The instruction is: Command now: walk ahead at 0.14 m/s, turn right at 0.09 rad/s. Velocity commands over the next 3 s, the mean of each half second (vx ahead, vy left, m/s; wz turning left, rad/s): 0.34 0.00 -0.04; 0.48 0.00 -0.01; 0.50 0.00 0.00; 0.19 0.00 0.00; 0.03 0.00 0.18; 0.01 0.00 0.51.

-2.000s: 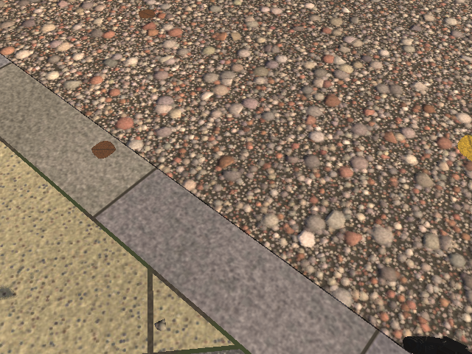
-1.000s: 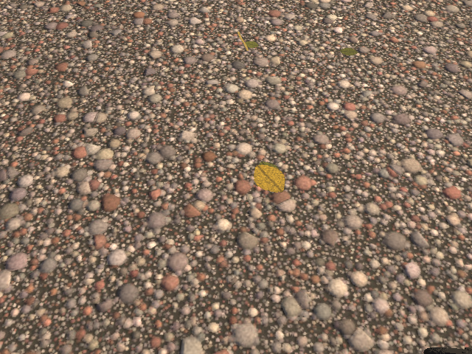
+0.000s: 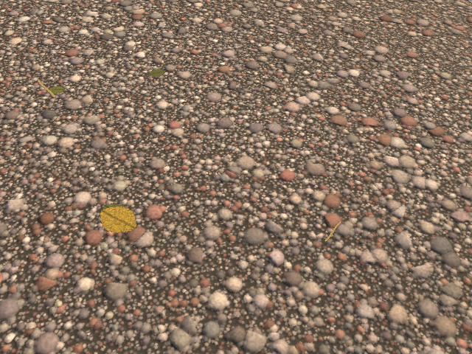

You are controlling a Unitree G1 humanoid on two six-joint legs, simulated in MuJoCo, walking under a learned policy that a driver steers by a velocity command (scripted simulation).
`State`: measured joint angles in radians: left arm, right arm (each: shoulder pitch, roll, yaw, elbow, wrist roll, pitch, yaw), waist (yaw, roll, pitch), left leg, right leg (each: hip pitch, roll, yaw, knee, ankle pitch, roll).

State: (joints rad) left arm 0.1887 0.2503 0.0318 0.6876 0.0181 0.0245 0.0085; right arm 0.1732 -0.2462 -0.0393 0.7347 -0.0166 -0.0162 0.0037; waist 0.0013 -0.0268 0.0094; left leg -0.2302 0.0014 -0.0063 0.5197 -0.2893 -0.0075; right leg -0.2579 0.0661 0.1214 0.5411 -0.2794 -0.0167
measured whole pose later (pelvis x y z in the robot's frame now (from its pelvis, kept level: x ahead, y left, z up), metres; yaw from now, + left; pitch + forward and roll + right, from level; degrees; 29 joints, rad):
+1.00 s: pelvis +0.43 +0.04 +0.01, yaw +0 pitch +1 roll +2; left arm 0.12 0.28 0.04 0.72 0.00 -0.07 0.00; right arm 0.36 -0.27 -0.05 0.83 0.01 -0.09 0.02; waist -0.08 -0.04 0.02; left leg -0.05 -0.09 0.04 0.22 -0.19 0.07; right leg -0.69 -0.13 0.06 0.72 0.05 0.02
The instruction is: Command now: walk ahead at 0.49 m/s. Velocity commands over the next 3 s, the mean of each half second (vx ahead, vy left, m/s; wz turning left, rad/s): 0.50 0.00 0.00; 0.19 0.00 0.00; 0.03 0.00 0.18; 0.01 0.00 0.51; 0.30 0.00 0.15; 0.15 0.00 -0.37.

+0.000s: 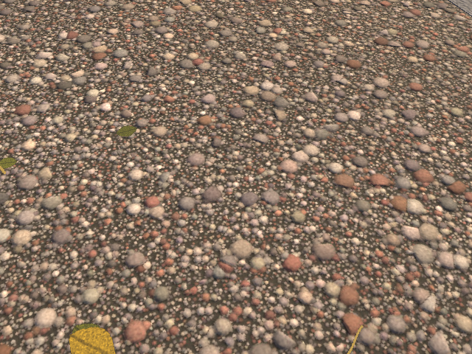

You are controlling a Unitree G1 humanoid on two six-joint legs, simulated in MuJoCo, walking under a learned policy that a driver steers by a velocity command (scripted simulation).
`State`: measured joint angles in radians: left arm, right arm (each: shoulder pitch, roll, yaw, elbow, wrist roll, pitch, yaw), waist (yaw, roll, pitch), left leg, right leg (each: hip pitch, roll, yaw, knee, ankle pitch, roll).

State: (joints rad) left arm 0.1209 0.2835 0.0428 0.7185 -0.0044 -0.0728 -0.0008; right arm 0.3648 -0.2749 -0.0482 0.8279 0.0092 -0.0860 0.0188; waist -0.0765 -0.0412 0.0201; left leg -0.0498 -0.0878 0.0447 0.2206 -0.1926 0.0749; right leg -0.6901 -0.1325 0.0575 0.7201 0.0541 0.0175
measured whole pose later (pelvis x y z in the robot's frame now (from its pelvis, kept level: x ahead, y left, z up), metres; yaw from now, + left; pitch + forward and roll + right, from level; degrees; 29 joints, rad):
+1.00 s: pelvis +0.45 +0.00 -0.01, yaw +0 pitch +0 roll +1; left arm 0.21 0.27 0.04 0.89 0.02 0.03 0.04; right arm 0.14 -0.22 -0.02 0.86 -0.02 -0.02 0.01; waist 0.00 -0.03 0.03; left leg -0.34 -0.05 0.06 0.46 -0.13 0.06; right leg -0.30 -0.07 0.04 0.57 -0.25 0.03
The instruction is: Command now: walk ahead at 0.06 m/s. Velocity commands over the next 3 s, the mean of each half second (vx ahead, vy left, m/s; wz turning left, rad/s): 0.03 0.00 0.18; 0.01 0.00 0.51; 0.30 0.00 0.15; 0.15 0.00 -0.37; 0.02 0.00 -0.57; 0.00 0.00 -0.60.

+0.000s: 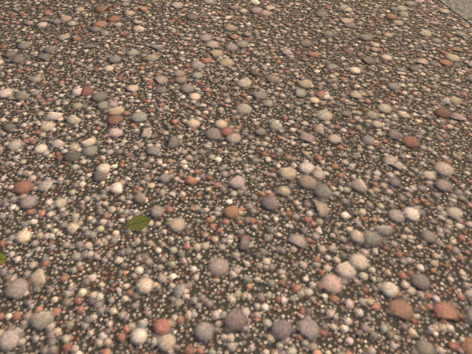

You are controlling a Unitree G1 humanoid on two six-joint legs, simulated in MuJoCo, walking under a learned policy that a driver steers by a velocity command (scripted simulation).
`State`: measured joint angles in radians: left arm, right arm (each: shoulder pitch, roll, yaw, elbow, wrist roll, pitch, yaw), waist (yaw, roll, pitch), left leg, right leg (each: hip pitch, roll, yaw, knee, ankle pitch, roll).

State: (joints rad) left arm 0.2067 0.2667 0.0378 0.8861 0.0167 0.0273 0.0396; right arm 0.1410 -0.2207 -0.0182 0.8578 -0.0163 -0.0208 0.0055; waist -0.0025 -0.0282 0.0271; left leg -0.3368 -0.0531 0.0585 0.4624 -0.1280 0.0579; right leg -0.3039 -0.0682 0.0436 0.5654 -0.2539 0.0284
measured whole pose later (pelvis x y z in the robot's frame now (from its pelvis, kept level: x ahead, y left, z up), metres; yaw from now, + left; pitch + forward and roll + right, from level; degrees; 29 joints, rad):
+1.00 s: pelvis +0.05 +0.01 +0.01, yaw +23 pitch +2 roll -1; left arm 0.09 0.29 0.08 0.83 -0.01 -0.02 0.05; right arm 0.16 -0.29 -0.08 0.76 0.01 0.03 -0.04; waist -0.03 0.00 0.03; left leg -0.31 -0.14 -0.19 0.44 -0.15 0.07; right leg -0.40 0.02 0.12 0.71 -0.34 0.08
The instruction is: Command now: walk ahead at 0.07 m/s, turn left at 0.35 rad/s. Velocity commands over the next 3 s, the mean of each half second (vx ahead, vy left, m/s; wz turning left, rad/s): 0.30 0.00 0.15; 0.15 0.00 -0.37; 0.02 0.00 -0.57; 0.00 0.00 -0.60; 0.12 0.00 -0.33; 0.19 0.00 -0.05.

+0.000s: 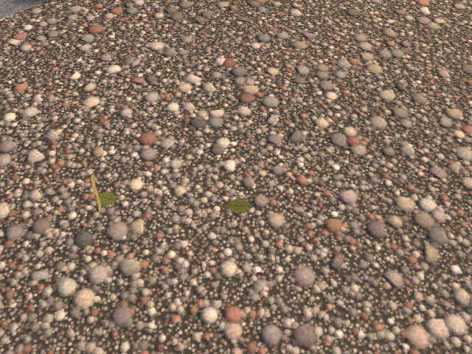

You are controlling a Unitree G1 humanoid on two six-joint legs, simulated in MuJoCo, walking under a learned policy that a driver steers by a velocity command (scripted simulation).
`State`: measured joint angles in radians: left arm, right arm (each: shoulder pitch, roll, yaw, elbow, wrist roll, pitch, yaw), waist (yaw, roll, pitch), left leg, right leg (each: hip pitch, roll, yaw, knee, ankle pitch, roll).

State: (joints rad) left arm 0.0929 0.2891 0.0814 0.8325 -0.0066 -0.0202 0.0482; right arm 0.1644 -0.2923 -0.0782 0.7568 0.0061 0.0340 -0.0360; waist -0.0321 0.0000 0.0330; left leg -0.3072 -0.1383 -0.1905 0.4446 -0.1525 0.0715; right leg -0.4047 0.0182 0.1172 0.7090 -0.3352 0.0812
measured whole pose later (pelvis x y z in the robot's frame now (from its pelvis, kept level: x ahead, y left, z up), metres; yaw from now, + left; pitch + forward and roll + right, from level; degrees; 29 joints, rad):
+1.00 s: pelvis +0.28 +0.04 -0.02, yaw -11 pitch +2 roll +2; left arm 0.13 0.29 0.07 0.63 -0.01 0.01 -0.03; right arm 0.16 -0.30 -0.07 0.85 0.01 0.00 -0.03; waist -0.02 0.00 0.07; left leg -0.16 0.05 0.24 0.64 -0.43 0.00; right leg -0.43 -0.01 -0.05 0.58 -0.14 -0.07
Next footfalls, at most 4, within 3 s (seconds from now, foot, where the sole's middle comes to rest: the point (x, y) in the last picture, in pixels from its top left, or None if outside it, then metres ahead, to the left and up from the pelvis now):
0.08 right None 0.05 -0.14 -0.78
0.50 left None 0.24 0.15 -0.78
0.98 right None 0.37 -0.08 -0.78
1.40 left None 0.43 0.15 -0.78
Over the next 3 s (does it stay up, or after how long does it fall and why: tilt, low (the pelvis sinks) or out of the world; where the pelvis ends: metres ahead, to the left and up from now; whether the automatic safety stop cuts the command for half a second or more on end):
stays up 0.42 -0.09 0.00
